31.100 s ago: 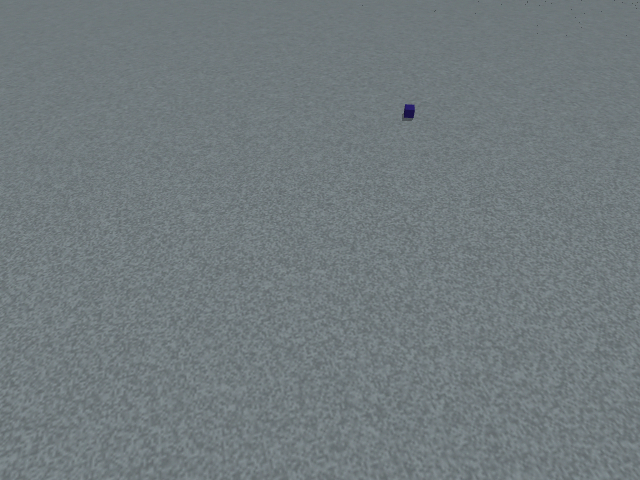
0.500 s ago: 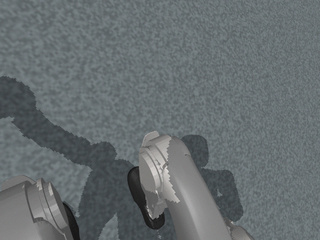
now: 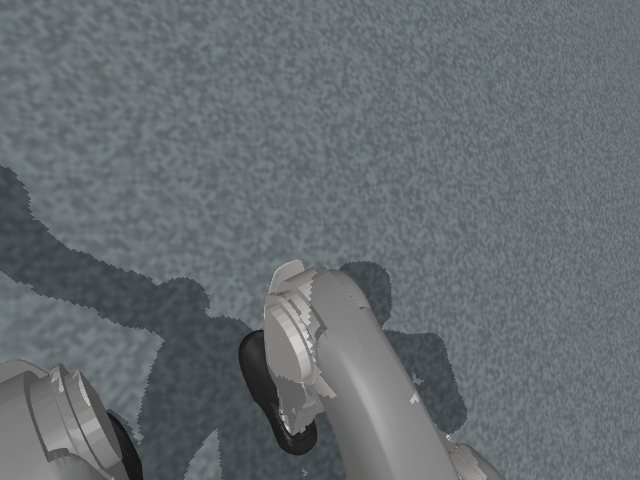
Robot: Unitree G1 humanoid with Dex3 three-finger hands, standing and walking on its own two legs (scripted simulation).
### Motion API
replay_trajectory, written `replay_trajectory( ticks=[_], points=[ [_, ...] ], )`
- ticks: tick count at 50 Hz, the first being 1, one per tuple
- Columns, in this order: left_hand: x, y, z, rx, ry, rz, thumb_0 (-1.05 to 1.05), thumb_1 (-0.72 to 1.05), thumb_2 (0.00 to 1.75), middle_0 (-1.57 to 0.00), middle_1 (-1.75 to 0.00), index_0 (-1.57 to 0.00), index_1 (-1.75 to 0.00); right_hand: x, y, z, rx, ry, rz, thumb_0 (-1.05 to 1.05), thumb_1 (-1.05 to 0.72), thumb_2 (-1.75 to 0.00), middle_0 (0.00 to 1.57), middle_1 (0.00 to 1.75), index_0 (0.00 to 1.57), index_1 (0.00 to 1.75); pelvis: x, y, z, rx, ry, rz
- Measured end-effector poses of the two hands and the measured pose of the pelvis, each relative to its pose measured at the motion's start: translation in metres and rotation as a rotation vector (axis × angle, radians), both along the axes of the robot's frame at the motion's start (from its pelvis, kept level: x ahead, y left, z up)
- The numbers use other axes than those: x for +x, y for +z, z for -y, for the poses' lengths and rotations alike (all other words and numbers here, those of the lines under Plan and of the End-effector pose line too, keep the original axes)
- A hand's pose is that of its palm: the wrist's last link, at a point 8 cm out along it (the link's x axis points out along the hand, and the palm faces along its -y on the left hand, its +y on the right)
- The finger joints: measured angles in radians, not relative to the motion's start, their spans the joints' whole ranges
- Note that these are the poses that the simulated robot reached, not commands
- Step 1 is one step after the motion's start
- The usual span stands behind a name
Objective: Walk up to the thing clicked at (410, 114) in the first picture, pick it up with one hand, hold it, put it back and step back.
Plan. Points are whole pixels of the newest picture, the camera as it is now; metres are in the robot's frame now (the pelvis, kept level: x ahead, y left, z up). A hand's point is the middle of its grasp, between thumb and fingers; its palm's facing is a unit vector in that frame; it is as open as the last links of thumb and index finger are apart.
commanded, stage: rest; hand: left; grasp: from above
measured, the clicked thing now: out of the picture +0.50 +0.33 -0.28
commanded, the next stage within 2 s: open in 0.36 s
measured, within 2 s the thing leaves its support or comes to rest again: neither
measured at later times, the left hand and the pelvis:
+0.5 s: hand out of the picture +0.48 +0.32 -0.25, palm faces -0.44 -0.13 -0.89, open 8.4 cm; pelvis +0.00 +0.00 +0.00, yaw -1 degrees
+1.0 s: hand out of the picture +0.49 +0.33 -0.25, palm faces -0.44 -0.13 -0.89, open 11.4 cm; pelvis +0.00 +0.00 +0.00, yaw -1 degrees
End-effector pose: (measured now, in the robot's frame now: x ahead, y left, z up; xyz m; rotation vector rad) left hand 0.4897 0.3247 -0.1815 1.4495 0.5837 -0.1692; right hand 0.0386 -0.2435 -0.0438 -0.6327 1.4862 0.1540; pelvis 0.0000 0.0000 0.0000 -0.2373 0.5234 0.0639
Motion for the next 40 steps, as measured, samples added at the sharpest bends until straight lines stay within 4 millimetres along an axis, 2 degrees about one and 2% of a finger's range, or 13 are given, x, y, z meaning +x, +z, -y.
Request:
replay_trajectory(
  ticks=[13,27,32,40],
  points=[
    [-0.0013,-0.0045,0.0012,0.007,0.000,0.000,0.00,0.29,0.19,-0.83,-0.32,-0.86,-0.29,-0.0038,0.0033,-0.0004,0.000,0.020,0.002,0.00,-0.90,-0.89,0.21,0.30,0.20,0.30,-0.0023,-0.0016,-0.0004,-0.007,-0.007,0.016],
    [0.0002,-0.0088,-0.0005,0.008,0.004,0.007,0.00,0.30,0.19,-0.81,-0.34,-0.85,-0.30,0.0006,0.0050,-0.0006,0.002,0.050,0.006,0.00,-0.90,-0.89,0.21,0.30,0.20,0.30,-0.0030,-0.0012,-0.0015,-0.013,-0.011,0.026],
    [0.0009,-0.0091,-0.0018,0.001,0.009,0.012,0.00,0.28,0.23,-0.75,-0.40,-0.79,-0.35,0.0002,0.0063,-0.0022,0.001,0.055,0.005,0.00,-0.90,-0.89,0.21,0.30,0.20,0.30,-0.0035,-0.0008,-0.0024,-0.018,-0.011,0.024],
    [0.0032,-0.0067,-0.0045,0.006,0.018,0.021,0.00,0.13,0.40,-0.59,-0.57,-0.63,-0.52,-0.0023,0.0084,-0.0040,-0.002,0.051,0.002,0.00,-0.90,-0.89,0.21,0.30,0.20,0.30,-0.0038,-0.0001,-0.0031,-0.023,-0.012,0.024]
  ],
)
